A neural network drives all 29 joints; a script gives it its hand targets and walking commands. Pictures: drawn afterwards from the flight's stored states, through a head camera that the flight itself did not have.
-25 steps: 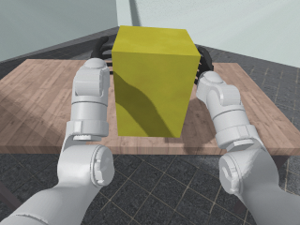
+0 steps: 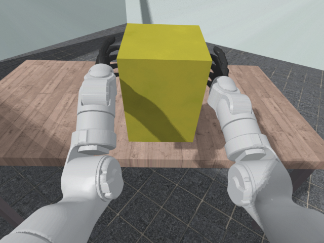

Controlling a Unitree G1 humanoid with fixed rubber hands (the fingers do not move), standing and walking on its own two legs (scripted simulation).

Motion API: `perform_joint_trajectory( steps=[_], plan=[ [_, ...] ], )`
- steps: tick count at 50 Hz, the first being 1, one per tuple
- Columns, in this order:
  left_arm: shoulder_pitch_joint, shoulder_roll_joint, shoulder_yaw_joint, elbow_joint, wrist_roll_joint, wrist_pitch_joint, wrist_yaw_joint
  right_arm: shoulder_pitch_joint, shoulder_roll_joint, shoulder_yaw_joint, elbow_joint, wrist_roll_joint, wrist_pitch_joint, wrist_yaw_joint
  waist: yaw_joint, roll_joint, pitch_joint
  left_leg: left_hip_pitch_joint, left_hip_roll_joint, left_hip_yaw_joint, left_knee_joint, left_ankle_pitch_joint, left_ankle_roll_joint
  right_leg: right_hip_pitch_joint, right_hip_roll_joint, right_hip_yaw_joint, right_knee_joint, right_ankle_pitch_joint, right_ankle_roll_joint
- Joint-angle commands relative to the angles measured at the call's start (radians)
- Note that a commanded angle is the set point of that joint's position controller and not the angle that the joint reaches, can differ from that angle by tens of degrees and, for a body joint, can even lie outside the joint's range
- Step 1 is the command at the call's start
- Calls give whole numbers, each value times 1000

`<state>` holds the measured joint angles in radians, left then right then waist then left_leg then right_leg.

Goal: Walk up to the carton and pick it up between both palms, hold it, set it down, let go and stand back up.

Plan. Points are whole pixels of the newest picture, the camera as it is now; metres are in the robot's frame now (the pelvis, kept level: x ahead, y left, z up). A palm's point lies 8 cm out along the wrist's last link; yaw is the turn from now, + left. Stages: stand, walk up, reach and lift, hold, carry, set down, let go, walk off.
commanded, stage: set down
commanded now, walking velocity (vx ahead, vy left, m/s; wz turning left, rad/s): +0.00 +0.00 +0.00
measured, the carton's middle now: (162, 86) +0.42 -0.01 +0.22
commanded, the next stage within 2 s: none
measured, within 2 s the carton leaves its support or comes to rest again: neither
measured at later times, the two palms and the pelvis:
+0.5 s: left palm (103, 76) +0.44 +0.14 +0.24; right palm (206, 84) +0.43 -0.13 +0.23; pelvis +0.02 +0.01 +0.00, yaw +0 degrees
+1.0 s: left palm (111, 86) +0.46 +0.12 +0.20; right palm (207, 94) +0.44 -0.14 +0.19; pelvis +0.02 +0.01 +0.00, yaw +0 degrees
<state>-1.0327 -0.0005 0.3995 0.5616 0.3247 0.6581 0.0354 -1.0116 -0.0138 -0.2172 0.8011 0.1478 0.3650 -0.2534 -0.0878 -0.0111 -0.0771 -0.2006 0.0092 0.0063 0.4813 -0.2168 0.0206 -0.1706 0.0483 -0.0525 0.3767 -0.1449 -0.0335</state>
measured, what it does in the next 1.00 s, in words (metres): stands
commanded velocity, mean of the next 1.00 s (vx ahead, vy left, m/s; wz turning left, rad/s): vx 0.00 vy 0.00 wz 0.00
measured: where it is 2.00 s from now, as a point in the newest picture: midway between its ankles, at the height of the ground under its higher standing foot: outside the picture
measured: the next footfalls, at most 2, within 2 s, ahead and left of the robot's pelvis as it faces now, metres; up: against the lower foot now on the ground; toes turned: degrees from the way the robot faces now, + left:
none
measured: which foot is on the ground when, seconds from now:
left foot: down 0.00-1.00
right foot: down 0.00-1.00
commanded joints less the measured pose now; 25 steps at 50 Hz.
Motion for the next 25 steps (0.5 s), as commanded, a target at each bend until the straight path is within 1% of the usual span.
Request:
perform_joint_trajectory(
  steps=[1, 2, 3, 4, 5, 6, 7, 8, 9, 10, 11, 12, 13, 14, 15, 16, 17, 18, 19, 20, 21, 22, 23, 24, 25],
  plan=[
    [-712, -511, -316, -71, -103, -123, -182, -871, 582, 190, -208, -10, -187, 132, 1, 14, -419, 197, -37, 3, -189, 121, -11, 301, -5, -18, -103, 78, 76],
    [-648, -533, -333, -50, -116, -128, -180, -866, 566, 230, -266, -8, -203, 121, -14, 4, -424, 221, -34, -10, -171, 167, -14, 309, 1, -36, -97, 148, 78],
    [-642, -548, -391, -123, -152, -144, -169, -815, 596, 272, -305, 24, -208, 116, -26, 26, -514, 257, -47, -10, -149, 268, -31, 370, 0, -21, -78, 321, 85],
    [-644, -578, -394, -137, -129, -152, -162, -814, 580, 286, -290, 24, -225, 117, -32, 53, -547, 295, -41, -19, -127, 317, -45, 361, 3, -30, -74, 320, 73],
    [-586, -547, -378, -82, -127, -149, -160, -796, 553, 299, -291, 41, -219, 113, -5, 42, -508, 280, -40, -23, -119, 315, -41, 372, -2, -19, -77, 332, 71],
    [-563, -556, -391, -102, -134, -140, -160, -820, 549, 314, -352, 47, -227, 105, -15, -2, -561, 296, -46, -23, -117, 309, -33, 391, 5, -16, -76, 377, 78],
    [-527, -562, -407, -92, -148, -150, -157, -794, 540, 336, -347, 44, -221, 105, -16, 8, -532, 303, -37, -29, -122, 324, -44, 378, 2, -20, -75, 393, 78],
    [-551, -538, -354, -70, -111, -159, -157, -781, 542, 302, -239, 33, -215, 110, -5, 15, -512, 257, -47, -16, -135, 280, -30, 385, -7, -10, -81, 335, 84],
    [-557, -534, -351, -86, -129, -163, -159, -768, 546, 306, -271, 27, -220, 110, -16, 0, -529, 254, -48, -14, -129, 279, -22, 404, -7, -8, -79, 355, 84],
    [-559, -567, -385, -108, -139, -159, -154, -751, 535, 315, -280, 21, -228, 105, -42, 10, -539, 278, -48, -21, -117, 330, -40, 402, -2, -21, -68, 409, 83],
    [-525, -568, -414, -126, -142, -164, -153, -728, 514, 311, -302, 36, -232, 99, -53, 40, -543, 319, -42, -27, -103, 393, -54, 384, 2, -23, -65, 465, 78],
    [-533, -605, -445, -179, -140, -169, -145, -742, 502, 305, -305, 45, -241, 103, -73, 90, -579, 392, -30, -32, -79, 471, -78, 339, 16, -36, -72, 421, 66],
    [-517, -592, -427, -130, -139, -175, -143, -743, 510, 313, -276, 37, -241, 107, -44, 44, -534, 404, -29, -35, -82, 452, -74, 300, 17, -39, -83, 376, 70],
    [-511, -618, -439, -145, -150, -170, -138, -747, 487, 306, -298, 45, -242, 109, -60, 67, -555, 396, -26, -42, -78, 482, -81, 314, 18, -37, -80, 389, 65],
    [-473, -587, -398, -70, -134, -163, -143, -726, 467, 280, -254, 25, -236, 108, -53, 59, -464, 366, -26, -35, -100, 390, -69, 300, 10, -31, -99, 307, 60],
    [-496, -580, -372, -78, -118, -167, -148, -744, 491, 290, -226, 21, -235, 112, -33, 11, -444, 333, -32, -22, -120, 363, -55, 308, 10, -32, -99, 332, 75],
    [-507, -564, -390, -94, -121, -174, -152, -720, 476, 292, -251, 14, -244, 116, -49, 51, -487, 352, -29, -28, -101, 391, -64, 333, 13, -34, -93, 327, 67],
    [-531, -581, -406, -70, -125, -180, -148, -735, 485, 280, -248, 10, -250, 119, -51, 45, -453, 344, -28, -30, -108, 373, -71, 311, 13, -37, -97, 303, 66],
    [-537, -587, -400, -87, -117, -186, -141, -735, 508, 291, -275, 5, -254, 122, -49, 14, -525, 358, -29, -33, -98, 378, -61, 342, 18, -35, -88, 316, 63],
    [-472, -581, -397, -35, -127, -181, -145, -732, 479, 293, -256, -11, -258, 122, -45, 28, -458, 357, -21, -37, -102, 391, -71, 285, 18, -46, -89, 315, 65],
    [-482, -595, -382, -49, -123, -182, -143, -747, 482, 284, -253, -18, -259, 122, -40, 18, -496, 362, -30, -23, -97, 394, -65, 310, 15, -45, -96, 342, 72],
    [-545, -592, -418, -50, -143, -198, -143, -730, 461, 242, -234, -40, -263, 122, -88, 39, -477, 362, -26, -40, -99, 392, -78, 286, 18, -53, -98, 308, 63],
    [-529, -605, -433, -42, -149, -207, -141, -698, 479, 235, -198, -47, -265, 125, -101, 59, -481, 386, -24, -37, -91, 407, -85, 267, 13, -54, -96, 325, 63],
    [-527, -615, -457, -76, -150, -210, -129, -717, 459, 234, -226, -29, -276, 129, -96, 96, -544, 415, -14, -46, -73, 456, -99, 264, 29, -57, -89, 311, 53],
    [-515, -625, -452, -103, -154, -217, -125, -681, 481, 252, -220, -21, -282, 134, -81, 93, -545, 454, -8, -46, -69, 503, -104, 244, 30, -61, -93, 325, 52]
  ],
)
